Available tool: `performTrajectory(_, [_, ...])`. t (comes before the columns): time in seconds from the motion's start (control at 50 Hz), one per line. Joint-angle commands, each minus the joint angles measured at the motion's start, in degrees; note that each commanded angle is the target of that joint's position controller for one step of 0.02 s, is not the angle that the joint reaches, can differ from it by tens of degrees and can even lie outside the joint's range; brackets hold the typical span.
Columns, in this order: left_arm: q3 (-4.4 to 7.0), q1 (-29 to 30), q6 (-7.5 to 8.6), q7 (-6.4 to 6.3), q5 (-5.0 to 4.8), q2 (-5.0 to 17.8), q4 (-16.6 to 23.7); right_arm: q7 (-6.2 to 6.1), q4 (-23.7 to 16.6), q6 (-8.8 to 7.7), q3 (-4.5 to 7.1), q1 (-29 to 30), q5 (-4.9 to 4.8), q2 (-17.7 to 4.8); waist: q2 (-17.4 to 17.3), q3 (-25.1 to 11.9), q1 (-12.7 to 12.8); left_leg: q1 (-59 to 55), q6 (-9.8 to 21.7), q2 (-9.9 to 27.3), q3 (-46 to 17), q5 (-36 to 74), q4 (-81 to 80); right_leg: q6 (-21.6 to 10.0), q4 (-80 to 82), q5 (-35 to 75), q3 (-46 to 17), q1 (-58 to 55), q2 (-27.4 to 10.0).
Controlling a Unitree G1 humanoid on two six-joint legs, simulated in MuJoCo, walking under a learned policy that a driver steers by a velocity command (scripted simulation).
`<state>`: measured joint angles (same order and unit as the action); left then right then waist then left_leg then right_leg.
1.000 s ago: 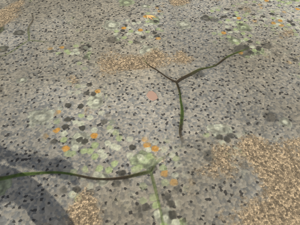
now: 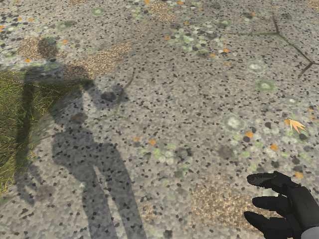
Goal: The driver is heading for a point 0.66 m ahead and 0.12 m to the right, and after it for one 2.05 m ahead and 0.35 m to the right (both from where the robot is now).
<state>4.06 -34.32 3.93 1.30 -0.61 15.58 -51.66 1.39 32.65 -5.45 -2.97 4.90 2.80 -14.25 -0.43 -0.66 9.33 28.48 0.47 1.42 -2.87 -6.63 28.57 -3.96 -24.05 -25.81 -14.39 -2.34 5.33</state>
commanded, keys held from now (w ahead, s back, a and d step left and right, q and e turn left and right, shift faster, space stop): w+e+shift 0.48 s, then q+shift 0.52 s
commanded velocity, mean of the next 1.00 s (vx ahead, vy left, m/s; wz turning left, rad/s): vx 0.69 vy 0.00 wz -0.32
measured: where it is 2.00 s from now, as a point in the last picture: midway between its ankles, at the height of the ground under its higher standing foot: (256, 170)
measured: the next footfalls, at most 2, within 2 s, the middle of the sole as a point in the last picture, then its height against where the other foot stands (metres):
right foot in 0.44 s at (224, 231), level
left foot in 0.82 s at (239, 154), level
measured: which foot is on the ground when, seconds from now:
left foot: down 0.00-0.42, up 0.44-0.80, down 0.82-1.00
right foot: down 0.00-0.02, up 0.04-0.42, down 0.44-0.84, up 0.86-1.00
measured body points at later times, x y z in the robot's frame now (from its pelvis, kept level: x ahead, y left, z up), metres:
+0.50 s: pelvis +0.44 -0.08 -0.03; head +0.47 -0.09 +0.42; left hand +0.72 +0.09 -0.12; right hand +0.35 -0.33 -0.15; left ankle +0.28 +0.14 -0.58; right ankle +0.51 -0.12 -0.72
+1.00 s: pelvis +0.76 -0.17 +0.00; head +0.81 -0.19 +0.44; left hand +1.03 +0.00 -0.09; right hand +0.80 -0.48 -0.10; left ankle +0.90 -0.19 -0.72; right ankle +0.69 -0.32 -0.63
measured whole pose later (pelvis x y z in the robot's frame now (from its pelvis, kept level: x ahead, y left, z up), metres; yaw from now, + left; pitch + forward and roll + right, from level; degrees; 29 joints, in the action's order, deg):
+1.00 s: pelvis +0.76 -0.17 +0.00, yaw -17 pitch +1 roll -1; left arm 1.3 -4.5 0.8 -1.0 1.1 15.5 -36.9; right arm 0.8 35.7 -1.3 3.3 -13.3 0.1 -17.3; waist -0.8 4.9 -2.1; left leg 25.7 7.1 -10.6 -4.8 -0.6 26.7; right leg 1.3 -73.6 -22.7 -8.7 32.0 3.9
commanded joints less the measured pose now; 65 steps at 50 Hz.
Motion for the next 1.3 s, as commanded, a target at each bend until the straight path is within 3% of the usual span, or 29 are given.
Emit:
performTrajectory(0.02, [0.79, 7.33, 1.94, -0.54, -1.01, 3.62, 7.62, -3.44, 3.78, -0.25, 7.45, -31.87, 2.13, -17.24, -10.71, -19.03, -19.17, -54.12, 5.32, 21.48, -23.95, -29.61, -3.52, -2.22, -40.49, 4.43, 3.82, 36.97, -0.64])
performTrajectory(0.04, [0.00, 5.58, 1.13, -0.80, -1.35, 4.09, 10.23, -3.29, 4.25, 0.61, 8.25, -29.63, 1.15, -18.95, -18.90, -22.48, -15.77, -52.84, 9.87, 27.68, -46.86, -41.39, -12.83, -2.36, -51.85, -0.76, 8.24, 45.61, -1.26])
performTrajectory(0.06, [0.38, 10.80, -0.03, -1.05, 0.23, 6.42, 9.05, -3.18, 3.49, 0.91, 7.34, -23.98, 0.73, -12.58, -9.28, -11.23, -15.00, -44.59, 9.49, 23.95, -39.47, -41.18, -13.69, -2.62, -54.38, 5.04, 9.34, 50.36, -5.76])
performTrajectory(0.1, [0.42, 16.59, -1.11, 0.28, 1.56, 5.40, 9.41, -2.50, 5.05, 0.38, 6.14, -21.75, 0.52, -7.18, -2.63, -1.42, -13.55, -32.97, 7.74, 18.69, -21.51, -19.62, -14.46, -1.81, -50.77, 8.97, 10.20, 48.87, -8.80])
performTrajectory(0.18, [-0.55, 23.60, -3.95, 2.19, 2.59, 1.86, 13.79, -1.64, 10.12, -1.47, 5.73, -24.77, -1.65, -4.68, -5.26, 3.88, -10.26, -27.37, 5.32, 15.61, -4.57, 1.57, -17.69, -0.81, -48.37, 10.29, 11.15, 51.42, -12.06])
performTrajectory(0.3, [-2.32, 35.16, -3.83, 4.90, 2.32, 2.64, 19.93, -1.90, 12.49, -2.34, 6.42, -22.62, -1.61, -8.27, -1.66, 8.02, -8.11, -20.45, 1.83, 9.51, 16.49, 22.02, -23.37, -3.19, -24.15, 27.24, 21.30, 38.19, -8.69])
performTrajectory(0.34, [-2.09, 34.05, -3.67, 4.67, 2.20, 4.10, 19.23, -2.21, 12.95, -1.94, 7.09, -25.74, -1.63, -11.64, -2.52, 5.44, -7.10, -25.38, 1.16, 10.05, 18.30, 49.40, -16.66, -5.22, -20.54, 26.16, 25.53, 30.68, -3.78])
performTrajectory(0.38, [-0.79, 23.40, -3.42, 3.73, 2.13, 7.43, 16.39, -2.88, 12.16, -0.18, 8.15, -25.29, -1.26, -15.80, -5.21, -1.48, -0.49, -28.26, 1.00, 12.32, 17.86, 66.45, 0.34, -7.32, -20.18, 20.22, 25.69, 18.73, -0.02])
performTrajectory(0.4, [0.53, 12.07, -3.30, 2.96, 2.28, 9.88, 13.15, -3.04, 11.02, 0.77, 8.48, -23.03, -1.07, -16.95, -5.58, -6.72, 4.86, -24.35, 1.64, 13.44, 16.56, 66.45, 14.82, -9.22, -18.94, 17.87, 23.22, 6.13, 0.94])
performTrajectory(0.42, [2.30, 3.21, -3.36, 1.52, 2.19, 12.67, 9.46, -2.65, 10.65, 1.31, 8.39, -22.65, -0.47, -16.02, -1.50, -10.36, 7.43, -13.81, 1.00, 10.53, 16.27, 44.54, 34.41, -10.87, -15.44, 14.89, 18.50, -8.88, 0.79])
performTrajectory(0.44, [3.81, 7.88, -4.27, 0.03, 0.75, 17.44, 9.69, -1.51, 9.07, 1.12, 6.51, -22.62, 0.39, -8.11, 12.81, -5.83, 1.34, 3.23, -0.78, -0.82, 15.74, -17.25, 58.72, -13.12, -12.97, 15.70, 3.30, -12.55, -8.02])
performTrajectory(0.46, [4.66, 11.20, -4.93, 0.03, 2.54, 23.66, 13.55, -1.54, 1.72, 0.04, 6.00, -26.37, -1.14, -9.07, 15.99, -18.48, -3.38, 20.86, -2.39, -4.21, 3.20, -23.44, 71.26, -25.26, -0.96, 10.36, -29.21, -27.43, -19.94])
performTrajectory(0.48, [4.67, 9.73, -5.10, -0.80, 2.08, 20.68, 14.04, -1.47, 1.08, -1.42, 5.80, -19.91, -0.54, -11.76, 4.55, -15.98, -0.49, 24.48, -2.00, -0.62, -2.54, -17.02, 66.86, -23.63, 7.49, 2.19, -33.94, -23.38, -20.69])
performTrajectory(0.52, [2.38, 15.11, -3.23, -2.00, 2.05, 13.45, 11.91, -1.96, 3.37, -1.32, 4.92, -20.62, -0.70, -10.14, -5.07, -0.07, -8.18, 17.15, -2.09, 4.69, -0.33, -12.89, 54.61, -18.28, 7.60, 25.84, -19.95, -0.68, -18.92])
performTrajectory(0.56, [0.15, 18.94, -1.03, -1.91, 1.41, 8.76, 11.89, -1.80, 6.33, 1.50, 4.53, -25.83, 0.22, -8.64, -7.22, 2.52, -12.94, 4.53, -3.04, 6.55, 0.59, -15.82, 47.16, -15.61, 6.92, 53.13, -6.75, 14.67, -16.37])
performTrajectory(0.6, [-0.27, 17.93, 0.66, -0.89, 1.33, 8.29, 9.60, -1.16, 6.45, 2.94, 4.27, -24.68, -0.57, -6.62, -4.65, 3.28, -13.34, 0.04, -2.53, 5.54, 3.20, -13.25, 36.36, -12.58, 8.66, 64.50, 3.03, 19.21, -12.62])
performTrajectory(0.62, [-0.31, 23.71, 1.99, -1.12, -0.45, 6.36, 11.54, -2.10, 5.29, 0.73, 5.31, -20.11, -4.57, -7.50, -2.36, 2.52, -11.92, 3.77, -2.95, 6.12, 1.22, -9.79, 33.76, -11.50, 7.85, 60.72, 3.82, 18.19, -12.71])
performTrajectory(0.72, [-0.53, 15.62, 1.33, -4.10, 0.83, 8.10, 7.37, 0.95, 2.96, -2.38, 4.29, -8.80, -3.75, -2.91, 1.01, -0.40, -4.98, -3.85, -0.73, -2.35, 7.24, 27.50, 3.71, -2.64, 7.57, 50.49, 16.06, 12.77, -7.23])
performTrajectory(0.8, [0.29, 21.45, -0.98, -5.35, 1.38, 9.47, 9.82, 2.77, 5.31, -0.99, 8.54, -23.92, -3.64, -10.56, 7.26, -6.84, -13.34, -17.92, 1.47, -8.24, 8.85, 18.18, 4.97, 2.74, -12.11, 64.28, 17.44, 9.95, -8.87])
performTrajectory(0.82, [0.36, 26.42, -1.47, -5.34, 1.58, 9.48, 11.59, 2.33, 7.42, -0.39, 9.64, -33.53, -3.65, -12.22, 5.41, -7.96, -19.79, -26.07, 3.57, -5.84, 5.54, 18.78, 2.58, 4.50, -26.97, 60.67, 18.12, 15.50, -8.09])
performTrajectory(0.84, [-0.53, 27.39, -1.65, -4.40, 2.94, 5.26, 13.04, 1.36, 8.93, -0.07, 9.46, -38.23, -3.55, -13.11, -8.87, -7.89, -20.16, -32.94, 6.37, 1.52, -4.06, 38.14, 0.28, 6.24, -51.81, 12.13, 19.92, 24.49, 0.78])
performTrajectory(0.86, [-2.16, 12.62, -1.64, -2.82, 2.46, -0.95, 14.35, 0.84, 4.41, -0.75, 8.53, -29.42, 0.39, -15.86, -18.52, -15.14, -8.14, -44.50, 18.40, 15.09, -35.60, 48.38, 0.61, 8.91, -69.81, -13.99, 8.88, 41.23, 6.42])
performTrajectory(0.88, [-1.76, 9.94, -1.32, -1.51, 1.33, 5.74, 13.96, 0.34, -0.30, 0.34, 9.51, -22.15, 0.25, -15.78, -10.84, -23.67, -9.64, -43.99, 21.96, 17.95, -44.61, 24.40, -7.33, 7.12, -71.61, -7.31, 1.84, 41.10, 2.99])
performTrajectory(0.9, [-0.75, 17.31, -1.62, -1.34, 0.50, 9.64, 15.13, -0.21, -2.58, 1.65, 8.95, -17.45, -1.08, -12.51, -1.70, -15.09, -10.16, -33.69, 20.14, 14.69, -40.19, 1.92, -10.21, 5.23, -66.92, -2.23, 3.11, 43.12, 0.83])
performTrajectory(0.92, [-0.38, 22.35, -2.16, -1.88, 1.24, 9.41, 16.10, -0.56, -2.93, 2.72, 8.32, -15.75, -2.80, -10.68, 6.63, -8.12, -9.17, -23.63, 16.82, 10.76, -36.41, -10.70, -13.43, 4.79, -61.60, 1.22, 4.52, 43.10, -1.01])
performTrajectory(1.0, [-0.40, 22.86, -3.42, -2.95, 2.00, 6.02, 16.33, -1.54, -3.47, 4.11, 8.76, -14.25, -3.13, -11.18, 0.41, -2.05, -6.96, -8.56, 11.85, 1.30, -26.03, -4.67, -14.36, 6.04, -41.84, 5.31, 5.91, 36.19, -2.72])
performTrajectory(1.04, [-0.46, 24.96, -3.20, -3.58, 2.11, 4.84, 16.52, -2.60, -2.76, 4.95, 9.40, -16.67, -3.55, -12.43, -1.29, -5.47, -8.25, -11.39, 11.10, 0.80, -24.89, 5.57, -11.69, 7.73, -35.89, 6.93, 5.83, 35.84, -1.71])
performTrajectory(1.12, [0.21, 29.19, -3.29, -4.20, 0.86, 5.59, 16.67, -4.37, -3.35, 7.38, 10.17, -16.23, -4.47, -13.37, -4.97, -7.38, -9.80, -15.69, 7.30, -0.48, -27.05, -3.57, -10.31, 9.15, -28.15, 11.87, 3.54, 37.27, -1.22])
performTrajectory(1.3, [1.69, 33.65, 0.29, -2.42, 0.12, 7.40, 15.82, -4.07, -4.79, 8.78, 11.02, -15.57, -4.18, -12.46, -9.83, -5.17, -11.73, -20.46, 7.80, -1.73, -35.70, 2.14, -5.14, 7.58, -6.97, 12.03, 1.80, 26.64, 0.37])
